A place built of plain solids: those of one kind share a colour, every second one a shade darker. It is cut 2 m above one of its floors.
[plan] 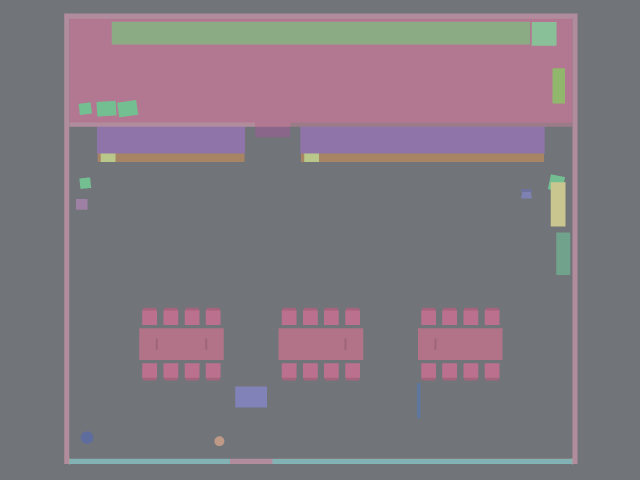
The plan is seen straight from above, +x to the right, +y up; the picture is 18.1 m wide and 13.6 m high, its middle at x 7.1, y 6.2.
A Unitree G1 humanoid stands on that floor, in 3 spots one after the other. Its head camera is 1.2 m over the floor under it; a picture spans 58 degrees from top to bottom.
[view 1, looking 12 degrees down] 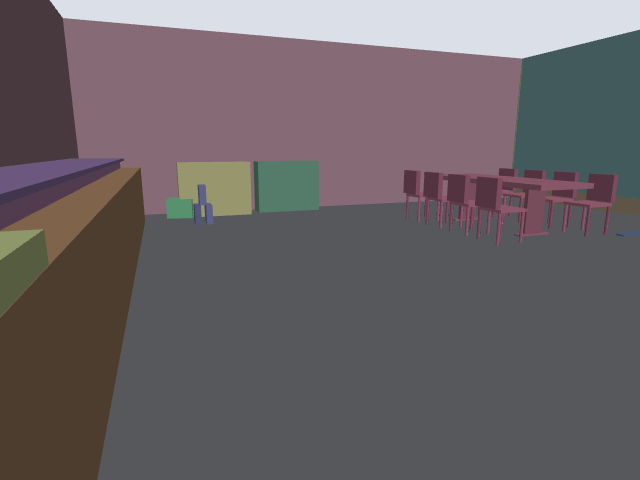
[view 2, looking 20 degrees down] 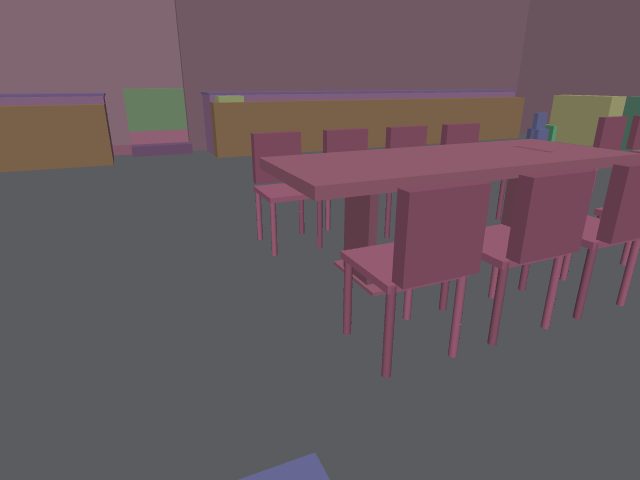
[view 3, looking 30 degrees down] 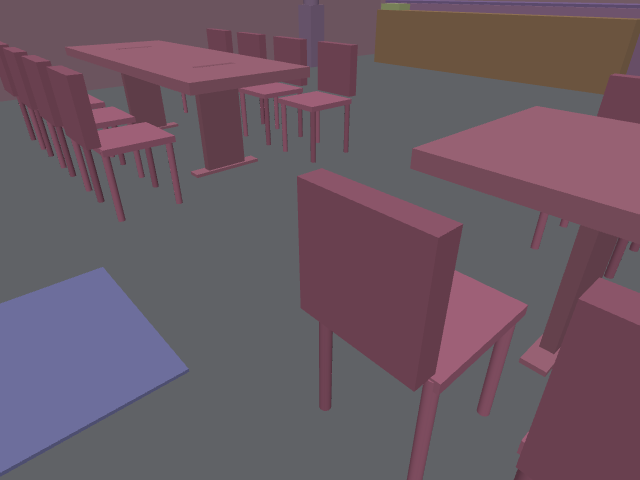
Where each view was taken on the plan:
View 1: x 5.76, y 8.11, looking -20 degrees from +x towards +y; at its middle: ground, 5.77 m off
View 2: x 5.15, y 1.00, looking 66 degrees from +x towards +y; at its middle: side_chair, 3.27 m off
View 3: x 6.75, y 1.65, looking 138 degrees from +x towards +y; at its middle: side_chair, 0.99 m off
